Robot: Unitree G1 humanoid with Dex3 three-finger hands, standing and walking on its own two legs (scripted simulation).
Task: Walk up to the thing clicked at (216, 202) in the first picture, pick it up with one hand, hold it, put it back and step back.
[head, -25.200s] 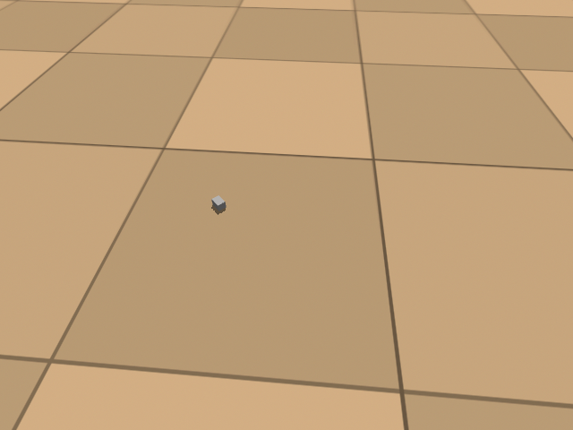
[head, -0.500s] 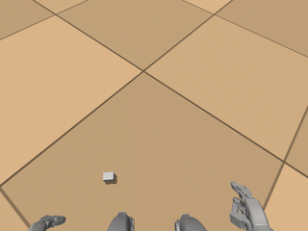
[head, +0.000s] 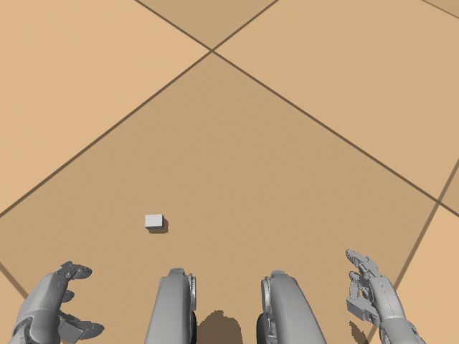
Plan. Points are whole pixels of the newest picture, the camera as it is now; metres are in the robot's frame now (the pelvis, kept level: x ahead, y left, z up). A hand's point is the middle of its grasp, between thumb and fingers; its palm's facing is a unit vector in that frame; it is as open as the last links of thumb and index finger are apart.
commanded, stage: rise first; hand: left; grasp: from above
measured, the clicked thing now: (154, 221) +0.47 +0.24 -0.56
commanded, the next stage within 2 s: none
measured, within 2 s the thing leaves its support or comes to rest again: neither
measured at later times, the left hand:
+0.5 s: hand (106, 251) +0.33 +0.31 -0.32, palm faces -0.47 -0.24 -0.85, open 11.5 cm
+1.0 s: hand (117, 235) +0.39 +0.31 -0.39, palm faces -0.45 -0.04 -0.89, open 11.3 cm
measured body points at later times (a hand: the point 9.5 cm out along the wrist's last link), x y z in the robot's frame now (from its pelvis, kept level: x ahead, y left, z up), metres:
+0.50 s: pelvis -0.05 -0.01 -0.18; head +0.16 +0.02 +0.21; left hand +0.35 +0.32 -0.27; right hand +0.05 -0.28 -0.31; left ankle +0.05 +0.12 -0.55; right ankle +0.03 -0.14 -0.55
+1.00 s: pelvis -0.05 +0.00 -0.24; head +0.18 +0.05 +0.14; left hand +0.41 +0.31 -0.34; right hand +0.01 -0.28 -0.35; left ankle +0.05 +0.12 -0.55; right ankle +0.03 -0.14 -0.55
